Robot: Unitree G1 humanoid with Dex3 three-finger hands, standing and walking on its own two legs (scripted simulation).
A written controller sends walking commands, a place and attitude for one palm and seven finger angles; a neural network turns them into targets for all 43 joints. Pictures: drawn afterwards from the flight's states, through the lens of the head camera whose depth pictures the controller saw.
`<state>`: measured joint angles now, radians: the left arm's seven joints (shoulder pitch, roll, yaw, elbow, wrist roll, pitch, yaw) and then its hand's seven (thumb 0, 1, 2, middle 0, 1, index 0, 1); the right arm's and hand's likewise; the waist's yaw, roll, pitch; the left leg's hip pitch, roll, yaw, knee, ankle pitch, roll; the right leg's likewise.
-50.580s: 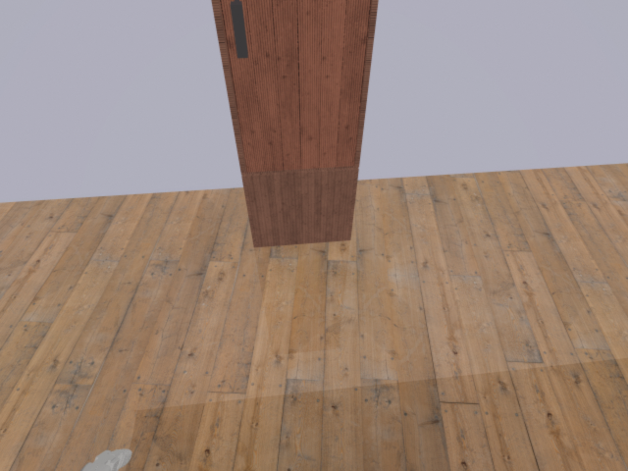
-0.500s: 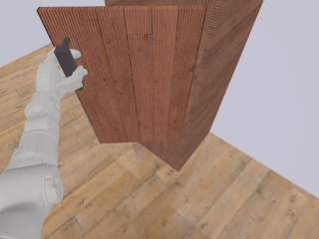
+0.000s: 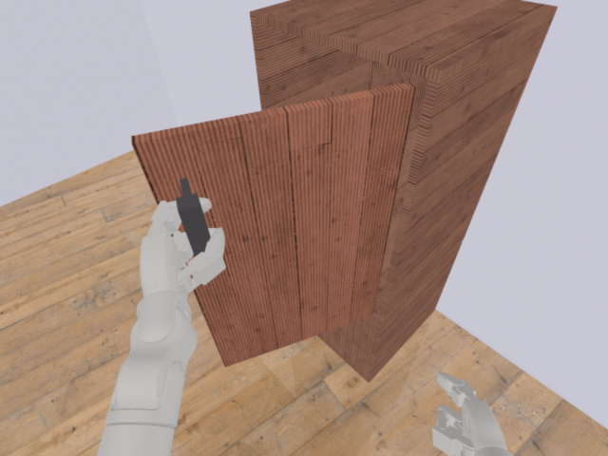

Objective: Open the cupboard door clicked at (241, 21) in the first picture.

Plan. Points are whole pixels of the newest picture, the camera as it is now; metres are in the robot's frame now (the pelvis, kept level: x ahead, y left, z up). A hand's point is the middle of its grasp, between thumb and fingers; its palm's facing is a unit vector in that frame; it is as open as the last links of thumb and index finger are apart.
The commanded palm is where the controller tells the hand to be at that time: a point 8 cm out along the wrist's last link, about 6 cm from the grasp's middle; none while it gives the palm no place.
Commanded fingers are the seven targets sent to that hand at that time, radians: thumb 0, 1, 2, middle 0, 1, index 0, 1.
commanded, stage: pull the door open along its arc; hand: left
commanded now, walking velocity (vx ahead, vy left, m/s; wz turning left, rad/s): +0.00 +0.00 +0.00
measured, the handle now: (197, 225) +0.38 +0.17 +0.13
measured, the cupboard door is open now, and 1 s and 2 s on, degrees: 66 83 84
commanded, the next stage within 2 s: open thumb and fingers to let go in 0.36 s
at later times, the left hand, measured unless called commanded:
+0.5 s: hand (260, 305) +0.26 +0.07 +0.13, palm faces +0.35 -0.94 -0.01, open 6.7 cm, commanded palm +0.21 +0.11 +0.13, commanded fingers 0.00 0.69 0.81 -0.38 -1.33 -0.38 -1.33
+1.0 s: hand (250, 306) +0.25 +0.08 +0.14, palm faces +0.34 -0.94 +0.00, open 13.0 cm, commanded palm +0.21 +0.11 +0.13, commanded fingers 0.00 -0.50 0.30 -0.25 -0.90 -0.25 -0.90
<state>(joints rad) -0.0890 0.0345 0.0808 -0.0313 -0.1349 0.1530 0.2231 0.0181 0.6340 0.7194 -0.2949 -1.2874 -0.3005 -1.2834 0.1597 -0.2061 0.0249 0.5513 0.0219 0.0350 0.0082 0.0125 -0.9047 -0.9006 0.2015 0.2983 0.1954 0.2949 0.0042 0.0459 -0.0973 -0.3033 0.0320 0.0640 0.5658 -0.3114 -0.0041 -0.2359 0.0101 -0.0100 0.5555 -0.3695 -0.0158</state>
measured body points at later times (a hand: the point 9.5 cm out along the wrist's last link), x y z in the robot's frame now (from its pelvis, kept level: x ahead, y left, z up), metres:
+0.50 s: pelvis -0.01 -0.03 +0.00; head -0.03 -0.06 +0.45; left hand +0.23 +0.11 +0.14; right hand +0.18 -0.23 -0.11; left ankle -0.01 +0.12 -0.73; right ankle -0.05 -0.11 -0.73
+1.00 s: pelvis -0.03 -0.01 +0.00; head -0.06 -0.03 +0.45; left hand +0.23 +0.12 +0.14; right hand +0.18 -0.19 -0.08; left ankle -0.01 +0.12 -0.73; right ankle -0.05 -0.11 -0.73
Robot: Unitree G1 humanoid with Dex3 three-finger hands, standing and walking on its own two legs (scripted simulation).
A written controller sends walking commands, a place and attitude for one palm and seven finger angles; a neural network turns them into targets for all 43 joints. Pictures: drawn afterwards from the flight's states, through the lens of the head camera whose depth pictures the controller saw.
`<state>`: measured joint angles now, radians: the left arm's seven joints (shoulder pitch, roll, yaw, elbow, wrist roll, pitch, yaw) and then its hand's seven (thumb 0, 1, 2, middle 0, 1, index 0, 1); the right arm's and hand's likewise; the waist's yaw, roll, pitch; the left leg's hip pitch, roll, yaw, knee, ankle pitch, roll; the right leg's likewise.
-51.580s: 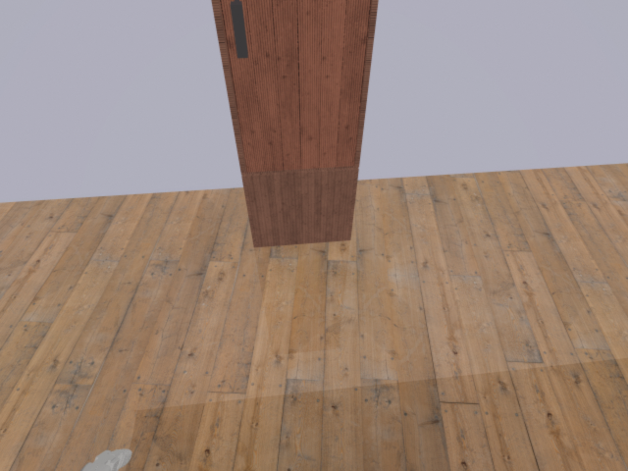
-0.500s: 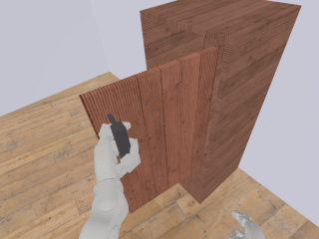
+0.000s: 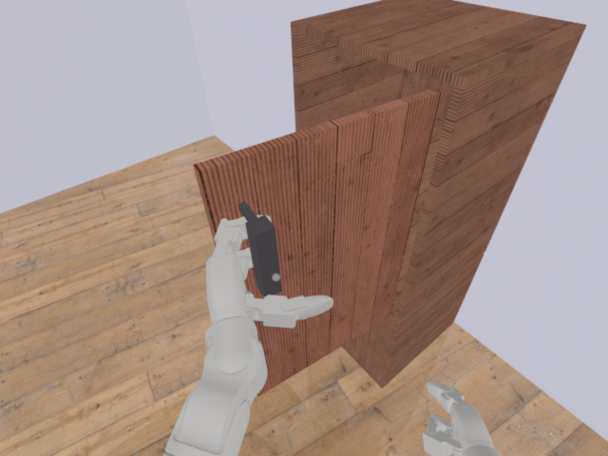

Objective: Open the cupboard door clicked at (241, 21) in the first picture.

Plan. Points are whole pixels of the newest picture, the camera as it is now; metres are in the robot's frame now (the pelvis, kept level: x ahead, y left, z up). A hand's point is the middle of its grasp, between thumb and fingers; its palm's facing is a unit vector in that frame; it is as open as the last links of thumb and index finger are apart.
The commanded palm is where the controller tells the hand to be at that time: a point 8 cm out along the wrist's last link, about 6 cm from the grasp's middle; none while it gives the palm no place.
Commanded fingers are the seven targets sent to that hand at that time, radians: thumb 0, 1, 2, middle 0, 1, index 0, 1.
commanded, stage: open thumb and fingers to let go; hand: left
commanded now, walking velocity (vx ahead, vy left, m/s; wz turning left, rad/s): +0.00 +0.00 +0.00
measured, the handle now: (257, 249) +0.34 +0.09 +0.13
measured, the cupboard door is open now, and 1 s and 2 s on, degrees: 83 84 84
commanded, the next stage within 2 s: slide the hand sideways off the handle in 0.28 s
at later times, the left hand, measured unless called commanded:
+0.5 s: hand (272, 285) +0.28 +0.07 +0.13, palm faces +0.05 -1.00 -0.08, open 15.7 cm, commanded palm +0.25 +0.09 +0.13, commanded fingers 0.00 -0.50 0.30 -0.15 -0.30 -0.15 -0.30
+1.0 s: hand (257, 314) +0.25 +0.08 +0.12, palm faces -0.12 -0.99 -0.04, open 16.3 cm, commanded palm +0.21 +0.14 +0.13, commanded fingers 0.00 -0.50 0.30 -0.15 -0.30 -0.15 -0.30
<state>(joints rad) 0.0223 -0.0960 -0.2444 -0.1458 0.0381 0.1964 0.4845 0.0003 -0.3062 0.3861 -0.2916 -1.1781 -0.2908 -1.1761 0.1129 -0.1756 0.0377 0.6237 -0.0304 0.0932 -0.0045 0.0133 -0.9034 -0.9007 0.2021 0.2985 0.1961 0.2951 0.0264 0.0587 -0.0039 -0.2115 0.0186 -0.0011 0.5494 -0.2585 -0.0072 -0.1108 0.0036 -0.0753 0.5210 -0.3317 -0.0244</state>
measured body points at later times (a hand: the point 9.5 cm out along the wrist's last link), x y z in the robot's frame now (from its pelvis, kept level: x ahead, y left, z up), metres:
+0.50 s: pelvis -0.01 +0.01 +0.00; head -0.04 +0.00 +0.45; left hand +0.27 +0.12 +0.13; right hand +0.17 -0.18 -0.09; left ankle +0.03 +0.12 -0.73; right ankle -0.02 -0.10 -0.73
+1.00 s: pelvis +0.00 +0.00 +0.00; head -0.03 -0.02 +0.45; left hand +0.25 +0.13 +0.13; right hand +0.19 -0.21 -0.08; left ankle +0.03 +0.12 -0.73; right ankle -0.02 -0.10 -0.73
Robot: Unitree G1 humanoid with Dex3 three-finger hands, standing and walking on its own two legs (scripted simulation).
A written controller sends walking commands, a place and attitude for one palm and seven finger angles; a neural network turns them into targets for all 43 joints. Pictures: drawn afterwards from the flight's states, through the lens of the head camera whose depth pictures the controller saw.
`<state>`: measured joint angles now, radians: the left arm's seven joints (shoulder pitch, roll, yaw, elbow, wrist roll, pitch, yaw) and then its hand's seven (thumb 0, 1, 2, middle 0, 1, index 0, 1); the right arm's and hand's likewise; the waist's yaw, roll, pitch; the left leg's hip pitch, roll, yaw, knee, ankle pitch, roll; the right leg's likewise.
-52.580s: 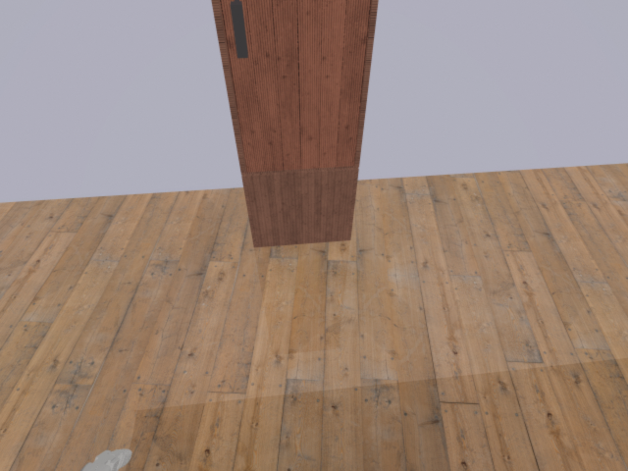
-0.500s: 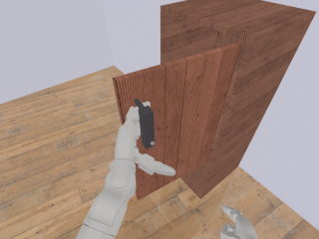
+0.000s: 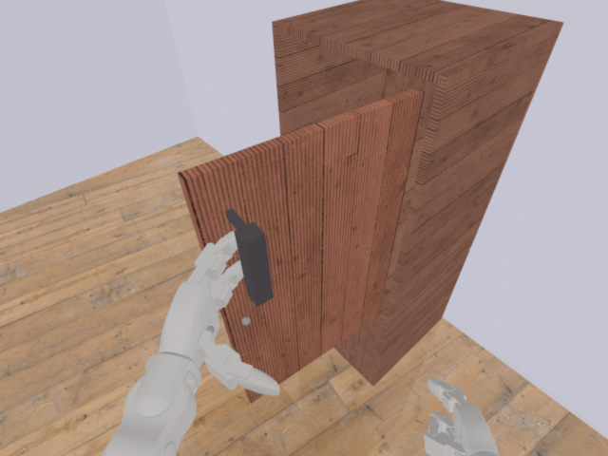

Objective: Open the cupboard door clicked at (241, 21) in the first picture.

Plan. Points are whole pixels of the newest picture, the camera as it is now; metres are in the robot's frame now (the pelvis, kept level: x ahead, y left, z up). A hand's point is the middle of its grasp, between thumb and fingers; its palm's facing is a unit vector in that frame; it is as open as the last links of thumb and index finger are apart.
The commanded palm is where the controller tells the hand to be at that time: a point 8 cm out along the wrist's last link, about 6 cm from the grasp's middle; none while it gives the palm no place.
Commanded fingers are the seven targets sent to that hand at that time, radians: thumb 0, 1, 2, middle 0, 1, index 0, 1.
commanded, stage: slide the hand sideways off the handle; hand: left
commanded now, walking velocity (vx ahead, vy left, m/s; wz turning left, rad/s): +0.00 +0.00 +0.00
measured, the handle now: (246, 256) +0.33 +0.10 +0.13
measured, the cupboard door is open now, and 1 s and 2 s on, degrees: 84 84 84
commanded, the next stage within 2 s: draw the hand back to the body in 0.58 s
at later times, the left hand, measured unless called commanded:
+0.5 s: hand (185, 346) +0.21 +0.15 +0.12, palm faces -0.02 -1.00 -0.08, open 16.3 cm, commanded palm +0.17 +0.21 +0.13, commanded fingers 0.00 -0.50 0.30 -0.15 -0.30 -0.15 -0.30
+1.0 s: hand (137, 362) +0.18 +0.19 +0.13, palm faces -0.02 -1.00 -0.08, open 16.3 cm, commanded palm +0.15 +0.24 +0.14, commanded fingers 0.00 -0.50 0.30 -0.15 -0.30 -0.15 -0.30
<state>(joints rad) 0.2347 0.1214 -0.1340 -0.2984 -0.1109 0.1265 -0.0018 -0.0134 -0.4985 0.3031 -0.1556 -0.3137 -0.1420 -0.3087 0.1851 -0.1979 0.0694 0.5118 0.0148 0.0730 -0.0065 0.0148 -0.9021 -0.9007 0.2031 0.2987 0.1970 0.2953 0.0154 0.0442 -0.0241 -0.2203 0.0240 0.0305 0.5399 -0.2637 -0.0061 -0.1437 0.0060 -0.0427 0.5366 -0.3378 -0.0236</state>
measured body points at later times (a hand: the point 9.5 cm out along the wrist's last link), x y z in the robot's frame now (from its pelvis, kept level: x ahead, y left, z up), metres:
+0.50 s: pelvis +0.02 -0.02 +0.00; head +0.00 -0.05 +0.44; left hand +0.20 +0.20 +0.13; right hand +0.21 -0.24 -0.08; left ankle +0.02 +0.12 -0.73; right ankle -0.03 -0.10 -0.73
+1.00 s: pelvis -0.01 +0.01 +0.00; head -0.04 -0.01 +0.44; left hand +0.17 +0.24 +0.14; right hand +0.19 -0.19 -0.06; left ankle +0.02 +0.12 -0.73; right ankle -0.03 -0.10 -0.73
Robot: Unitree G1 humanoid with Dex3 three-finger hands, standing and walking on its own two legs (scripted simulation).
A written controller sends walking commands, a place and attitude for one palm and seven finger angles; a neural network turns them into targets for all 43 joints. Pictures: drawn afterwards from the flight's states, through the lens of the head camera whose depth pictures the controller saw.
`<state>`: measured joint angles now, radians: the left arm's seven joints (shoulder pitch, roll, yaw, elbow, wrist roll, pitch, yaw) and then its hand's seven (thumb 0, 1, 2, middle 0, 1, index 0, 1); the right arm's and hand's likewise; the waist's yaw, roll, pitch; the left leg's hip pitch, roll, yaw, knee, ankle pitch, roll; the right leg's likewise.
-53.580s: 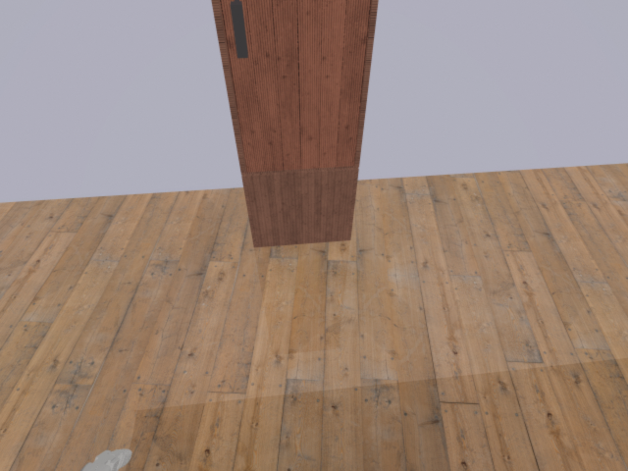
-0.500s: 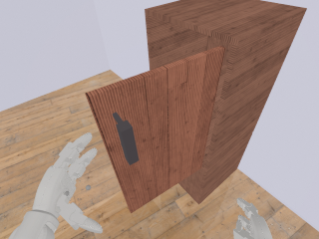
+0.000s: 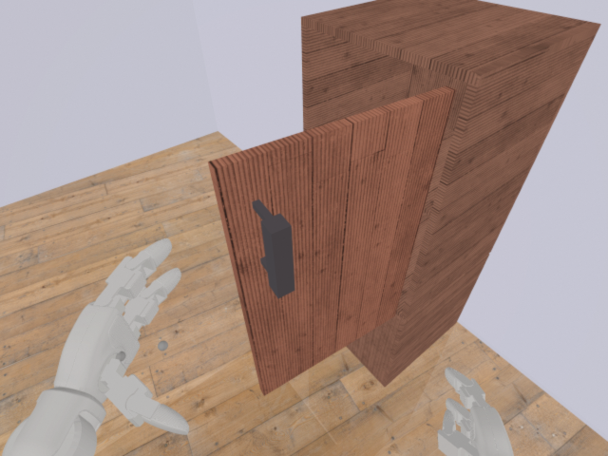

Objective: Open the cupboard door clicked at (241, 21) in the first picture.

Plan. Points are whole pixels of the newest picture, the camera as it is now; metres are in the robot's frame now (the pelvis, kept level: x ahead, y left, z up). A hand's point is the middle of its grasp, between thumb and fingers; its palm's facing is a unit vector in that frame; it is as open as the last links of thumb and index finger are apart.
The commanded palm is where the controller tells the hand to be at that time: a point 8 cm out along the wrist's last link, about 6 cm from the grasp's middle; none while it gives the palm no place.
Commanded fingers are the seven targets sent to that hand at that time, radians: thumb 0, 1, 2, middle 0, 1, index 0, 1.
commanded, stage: draw the hand back to the body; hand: left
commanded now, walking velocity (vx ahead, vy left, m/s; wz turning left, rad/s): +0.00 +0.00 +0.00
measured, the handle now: (271, 247) +0.34 +0.08 +0.13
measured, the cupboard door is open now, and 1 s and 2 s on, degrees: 84 84 84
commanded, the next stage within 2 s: step back with the hand held close in 1.26 s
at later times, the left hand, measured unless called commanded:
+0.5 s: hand (113, 329) +0.20 +0.23 +0.14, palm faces +0.31 -0.89 -0.34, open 13.7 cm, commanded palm +0.16 +0.27 +0.17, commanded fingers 0.00 0.27 0.63 -0.18 -0.30 -0.18 -0.30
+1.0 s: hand (100, 282) +0.25 +0.25 +0.16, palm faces +0.42 -0.81 -0.41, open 8.0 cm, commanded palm +0.20 +0.29 +0.18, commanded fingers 0.00 0.90 0.90 -0.20 -0.30 -0.20 -0.30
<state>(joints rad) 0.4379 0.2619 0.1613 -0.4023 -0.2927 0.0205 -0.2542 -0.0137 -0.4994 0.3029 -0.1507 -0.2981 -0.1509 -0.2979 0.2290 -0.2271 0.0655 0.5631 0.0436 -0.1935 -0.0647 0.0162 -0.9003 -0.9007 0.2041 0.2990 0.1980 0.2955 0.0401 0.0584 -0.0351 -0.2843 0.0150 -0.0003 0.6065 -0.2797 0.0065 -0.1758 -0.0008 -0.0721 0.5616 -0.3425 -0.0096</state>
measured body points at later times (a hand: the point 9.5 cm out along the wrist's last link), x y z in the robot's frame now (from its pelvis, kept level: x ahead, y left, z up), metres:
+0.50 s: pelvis +0.01 +0.01 +0.01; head +0.00 +0.00 +0.46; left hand +0.18 +0.27 +0.16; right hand +0.19 -0.20 -0.07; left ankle +0.03 +0.11 -0.73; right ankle -0.02 -0.11 -0.73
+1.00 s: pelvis +0.04 +0.00 +0.01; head +0.04 -0.02 +0.46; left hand +0.22 +0.29 +0.19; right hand +0.23 -0.23 -0.07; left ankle +0.03 +0.11 -0.73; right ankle -0.02 -0.11 -0.73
